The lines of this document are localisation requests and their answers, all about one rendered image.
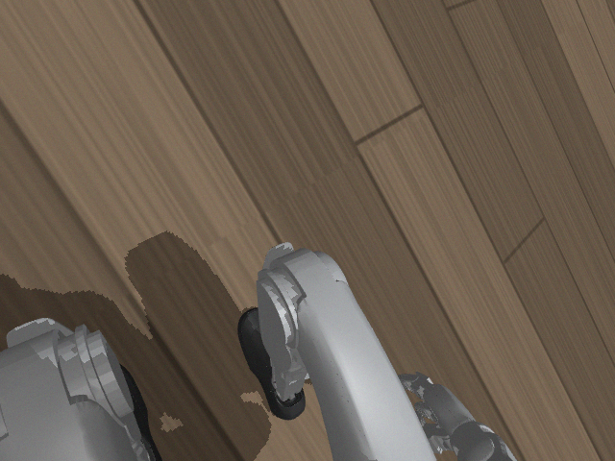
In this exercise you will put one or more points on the right robot foot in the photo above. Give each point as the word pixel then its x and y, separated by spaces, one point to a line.
pixel 259 363

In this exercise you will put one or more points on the right robot arm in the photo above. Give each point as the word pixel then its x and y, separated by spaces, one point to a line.
pixel 475 441

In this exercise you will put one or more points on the right robot hand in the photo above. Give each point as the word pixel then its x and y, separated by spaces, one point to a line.
pixel 440 405

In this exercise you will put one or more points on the left robot foot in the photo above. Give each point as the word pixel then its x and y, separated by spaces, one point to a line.
pixel 141 416

